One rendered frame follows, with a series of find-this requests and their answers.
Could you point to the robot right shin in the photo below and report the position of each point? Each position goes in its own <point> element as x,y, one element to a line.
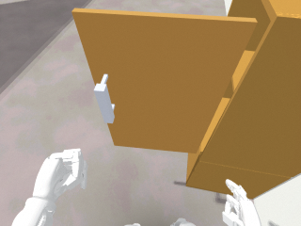
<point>180,219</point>

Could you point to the robot left forearm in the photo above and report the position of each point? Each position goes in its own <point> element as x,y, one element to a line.
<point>37,211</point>

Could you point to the handle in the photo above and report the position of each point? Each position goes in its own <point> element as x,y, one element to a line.
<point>104,102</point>

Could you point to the cupboard door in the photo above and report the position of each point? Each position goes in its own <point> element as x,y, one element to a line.
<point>167,72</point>

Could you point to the robot right hand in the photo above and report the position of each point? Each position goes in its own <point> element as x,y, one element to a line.
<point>245,212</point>

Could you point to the robot left hand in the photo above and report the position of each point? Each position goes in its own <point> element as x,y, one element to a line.
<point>53,170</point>

